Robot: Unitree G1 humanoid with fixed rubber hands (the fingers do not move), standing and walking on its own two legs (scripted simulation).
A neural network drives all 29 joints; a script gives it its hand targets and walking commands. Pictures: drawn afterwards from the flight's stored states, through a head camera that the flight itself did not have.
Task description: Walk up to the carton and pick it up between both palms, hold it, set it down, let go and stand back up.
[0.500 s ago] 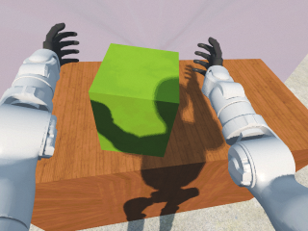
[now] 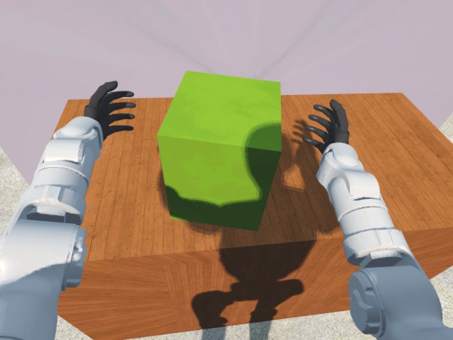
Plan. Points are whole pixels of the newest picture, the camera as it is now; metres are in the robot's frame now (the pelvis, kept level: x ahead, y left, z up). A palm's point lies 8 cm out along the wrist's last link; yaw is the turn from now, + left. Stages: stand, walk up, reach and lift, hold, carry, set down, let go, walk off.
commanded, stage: set down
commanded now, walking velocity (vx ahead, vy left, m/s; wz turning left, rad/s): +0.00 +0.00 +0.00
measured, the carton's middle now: (223, 153) +0.47 -0.06 +0.05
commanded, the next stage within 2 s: none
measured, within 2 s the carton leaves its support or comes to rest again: neither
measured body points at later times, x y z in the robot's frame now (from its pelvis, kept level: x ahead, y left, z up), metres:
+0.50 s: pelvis +0.00 +0.01 +0.00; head -0.01 +0.04 +0.45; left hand +0.40 +0.21 +0.12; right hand +0.31 -0.21 +0.11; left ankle -0.01 +0.08 -0.74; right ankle +0.05 -0.11 -0.74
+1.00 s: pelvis +0.02 +0.00 +0.00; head +0.02 +0.02 +0.45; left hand +0.35 +0.22 +0.08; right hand +0.28 -0.21 +0.08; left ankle -0.01 +0.08 -0.74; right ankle +0.05 -0.11 -0.74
